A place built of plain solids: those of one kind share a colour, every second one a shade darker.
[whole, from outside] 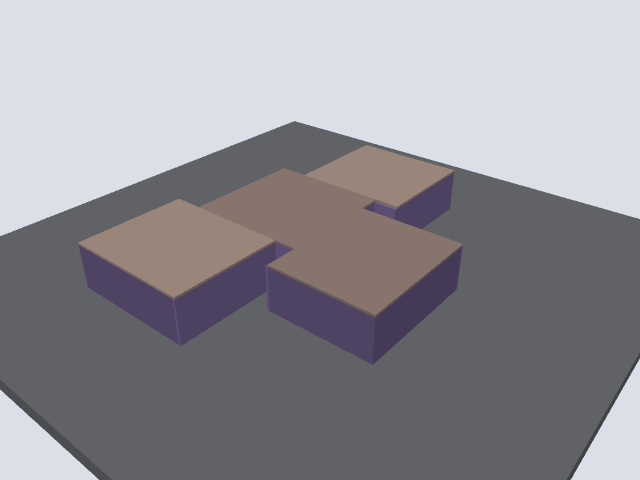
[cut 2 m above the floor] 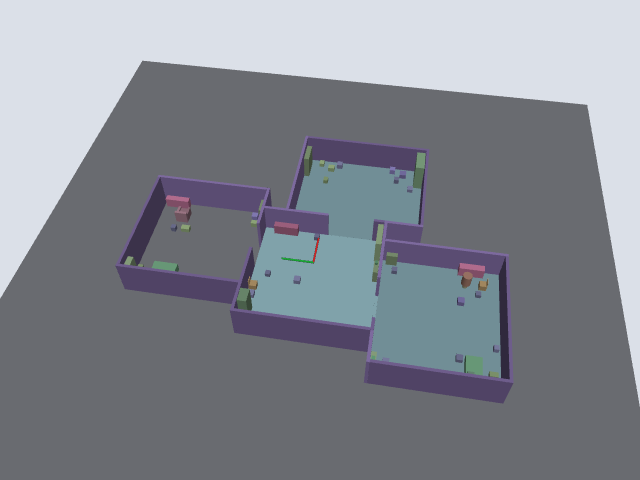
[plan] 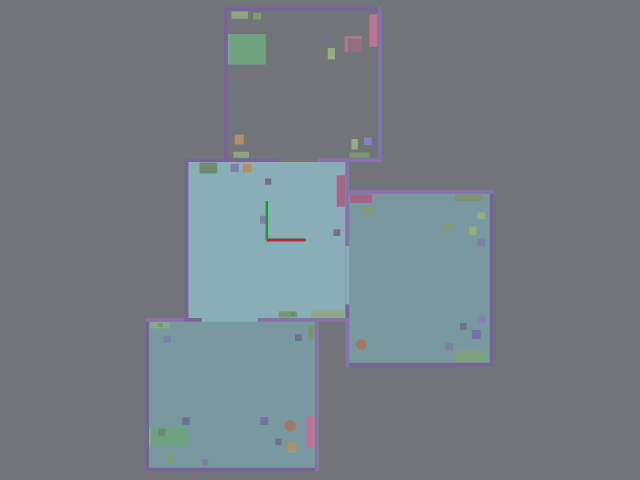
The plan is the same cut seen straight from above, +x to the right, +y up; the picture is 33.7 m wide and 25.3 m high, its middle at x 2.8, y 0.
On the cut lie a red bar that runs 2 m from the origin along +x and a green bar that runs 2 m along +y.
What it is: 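A storey of a house; a hub and three side rooms behind broad openings; the side rooms' floors lie 0.53 m, 0.206 m and not at all below the hub's; a bare drop, one riser, a flush line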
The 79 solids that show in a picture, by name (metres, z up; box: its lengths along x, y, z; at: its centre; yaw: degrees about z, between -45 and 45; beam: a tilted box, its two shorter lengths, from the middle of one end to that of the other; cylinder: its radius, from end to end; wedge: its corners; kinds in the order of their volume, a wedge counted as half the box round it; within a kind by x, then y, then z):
{
 "floor_1": {"box": [2.96, 0.2, 0.58], "at": [-1.94, -4.21, 0.24]},
 "floor_2": {"box": [8.76, 7.7, 0.58], "at": [-1.84, -8.16, 0.24]},
 "floor_3": {"box": [8.28, 8.22, 0.58], "at": [0.0, 0.0, 0.24]},
 "floor_4": {"box": [0.2, 3.07, 0.37], "at": [4.24, -1.85, 0.14]},
 "floor_5": {"box": [7.41, 8.92, 0.37], "at": [8.04, -2.02, 0.14]},
 "wall_1": {"box": [0.2, 7.9, 3.21], "at": [-6.32, -8.26, 1.56]},
 "wall_2": {"box": [2.08, 0.2, 3.21], "at": [-5.38, -4.21, 1.56]},
 "wall_3": {"box": [0.2, 8.22, 3.21], "at": [-4.24, 0.0, 1.56]},
 "wall_4": {"box": [0.92, 0.2, 3.21], "at": [-3.88, -4.21, 1.56]},
 "wall_5": {"box": [0.2, 7.96, 3.21], "at": [-2.16, 8.29, 1.56]},
 "wall_6": {"box": [4.98, 0.2, 3.21], "at": [-1.85, 4.21, 1.56]},
 "wall_7": {"box": [8.76, 0.2, 3.21], "at": [-1.84, -12.11, 1.56]},
 "wall_8": {"box": [7.91, 0.2, 3.21], "at": [1.9, 12.17, 1.56]},
 "wall_9": {"box": [4.8, 0.2, 3.21], "at": [1.94, -4.21, 1.56]},
 "wall_10": {"box": [0.2, 7.9, 3.21], "at": [2.64, -8.26, 1.56]},
 "wall_11": {"box": [1.64, 0.2, 3.21], "at": [3.52, 4.21, 1.56]},
 "wall_12": {"box": [0.2, 2.37, 3.21], "at": [4.24, -5.49, 1.56]},
 "wall_13": {"box": [0.2, 0.72, 3.21], "at": [4.24, -3.75, 1.56]},
 "wall_14": {"box": [0.2, 4.42, 3.21], "at": [4.24, 1.9, 1.56]},
 "wall_15": {"box": [1.72, 0.2, 3.21], "at": [5.2, 4.21, 1.56]},
 "wall_16": {"box": [0.2, 7.96, 3.21], "at": [5.96, 8.29, 1.56]},
 "wall_17": {"box": [7.61, 0.2, 3.21], "at": [8.14, -6.58, 1.56]},
 "wall_18": {"box": [7.61, 0.2, 3.21], "at": [8.14, 2.54, 1.56]},
 "wall_19": {"box": [0.2, 8.92, 3.21], "at": [11.85, -2.02, 1.56]},
 "roof_1": {"box": [9.16, 7.9, 0.16], "at": [-1.84, -8.26, 3.24]},
 "roof_2": {"box": [8.68, 8.62, 0.16], "at": [0.0, 0.0, 3.24]},
 "roof_3": {"box": [8.31, 7.96, 0.16], "at": [1.9, 8.29, 3.24]},
 "roof_4": {"box": [7.61, 9.32, 0.16], "at": [8.14, -2.02, 3.24]},
 "case_1": {"box": [1.03, 0.32, 1.01], "at": [-5.64, -4.49, 1.03]},
 "case_2": {"box": [0.86, 0.39, 2.04], "at": [-1.43, 11.85, 0.97]},
 "case_3": {"box": [0.82, 0.33, 1.2], "at": [-1.35, 4.49, 0.55]},
 "case_4": {"box": [0.97, 0.32, 1.03], "at": [1.11, -3.93, 1.04]},
 "case_5": {"box": [0.32, 0.74, 0.93], "at": [2.37, -4.88, 0.99]},
 "case_6": {"box": [1.74, 0.38, 1.86], "at": [3.21, -3.9, 1.46]},
 "case_7": {"box": [1.06, 0.29, 2.01], "at": [4.88, 4.47, 0.95]},
 "case_8": {"box": [1.46, 0.37, 1.75], "at": [10.62, 2.23, 1.2]},
 "wardrobe_1": {"box": [0.93, 0.59, 2.19], "at": [-3.09, 3.79, 1.62]},
 "wardrobe_2": {"box": [1.67, 0.63, 2.07], "at": [10.77, -6.14, 1.36]},
 "bed_1": {"box": [1.95, 0.98, 0.52], "at": [-5.16, -10.36, 0.79]},
 "bed_2": {"box": [1.91, 1.61, 0.63], "at": [-1.02, 10.05, 0.27]},
 "sideboard_1": {"box": [0.46, 1.63, 0.77], "at": [2.3, -10.13, 0.91]},
 "sideboard_2": {"box": [0.43, 1.67, 0.77], "at": [3.9, 2.58, 0.91]},
 "sideboard_3": {"box": [1.16, 0.47, 0.71], "at": [4.96, 2.18, 0.68]},
 "sideboard_4": {"box": [0.42, 1.7, 0.79], "at": [5.62, 11.03, 0.34]},
 "basket_1": {"box": [0.4, 0.4, 0.36], "at": [-5.25, -5.23, 0.71]},
 "basket_2": {"box": [0.4, 0.4, 0.29], "at": [-4.26, -9.54, 0.68]},
 "basket_3": {"box": [0.32, 0.32, 0.34], "at": [-3.25, -11.72, 0.7]},
 "basket_4": {"box": [0.44, 0.43, 0.31], "at": [-1.7, 3.8, 0.68]},
 "basket_5": {"box": [0.42, 0.42, 0.35], "at": [-0.16, 1.06, 0.7]},
 "basket_6": {"box": [0.34, 0.34, 0.29], "at": [0.07, 3.08, 0.68]},
 "basket_7": {"box": [0.34, 0.34, 0.3], "at": [0.61, -10.64, 0.68]},
 "basket_8": {"box": [0.36, 0.36, 0.34], "at": [1.67, -5.15, 0.7]},
 "basket_9": {"box": [0.34, 0.34, 0.44], "at": [3.29, 10.66, 0.17]},
 "basket_10": {"box": [0.35, 0.35, 0.33], "at": [3.69, 0.39, 0.69]},
 "basket_11": {"box": [0.4, 0.4, 0.29], "at": [9.61, -5.63, 0.47]},
 "basket_12": {"box": [0.36, 0.36, 0.38], "at": [10.35, -4.55, 0.51]},
 "basket_13": {"box": [0.42, 0.42, 0.38], "at": [11.29, -0.12, 0.51]},
 "armchair_1": {"box": [0.19, 0.86, 0.98], "at": [4.18, 10.33, 0.44]},
 "armchair_2": {"box": [0.72, 0.16, 0.69], "at": [4.64, 9.98, 0.3]},
 "armchair_3": {"box": [0.72, 0.53, 0.52], "at": [4.64, 10.33, 0.21]},
 "armchair_4": {"box": [0.72, 0.16, 0.69], "at": [4.64, 10.67, 0.3]},
 "toybox_1": {"box": [0.32, 0.52, 0.33], "at": [-5.09, -11.54, 0.69]},
 "toybox_2": {"box": [0.43, 0.35, 0.35], "at": [-0.52, 11.8, 0.12]},
 "toybox_3": {"box": [0.4, 0.59, 0.38], "at": [3.4, 9.82, 0.14]},
 "toybox_4": {"box": [0.34, 0.56, 0.43], "at": [4.63, 5.04, 0.16]},
 "toybox_5": {"box": [0.59, 0.33, 0.32], "at": [5.31, 1.48, 0.48]},
 "toybox_6": {"box": [0.41, 0.32, 0.32], "at": [9.54, 0.71, 0.48]},
 "toybox_7": {"box": [0.39, 0.47, 0.36], "at": [10.86, 0.48, 0.5]},
 "toybox_8": {"box": [0.42, 0.35, 0.3], "at": [11.31, 1.28, 0.47]},
 "bush_1": {"cylinder": 0.3, "from": [1.22, -9.79, 0.9], "to": [1.22, -9.79, 1.71]},
 "bush_2": {"cylinder": 0.29, "from": [4.98, -5.51, 0.71], "to": [4.98, -5.51, 1.3]},
 "pouf_1": {"box": [0.43, 0.43, 0.37], "at": [-0.14, -9.54, 0.71]},
 "pouf_2": {"box": [0.41, 0.41, 0.42], "at": [5.32, 5.21, 0.16]},
 "pouf_3": {"box": [0.48, 0.48, 0.37], "at": [11.04, -4.98, 0.51]},
 "pouf_4": {"box": [0.4, 0.41, 0.4], "at": [11.35, -4.17, 0.52]},
 "chair_1": {"box": [0.47, 0.46, 0.49], "at": [-1.46, 5.27, 0.2]},
 "chair_2": {"box": [0.46, 0.46, 0.41], "at": [-1.03, 3.79, 0.73]},
 "chair_3": {"box": [0.46, 0.44, 0.44], "at": [1.3, -10.89, 0.75]},
 "cushion_1": {"box": [0.41, 0.41, 0.15], "at": [-5.53, -10.14, 1.13]}
}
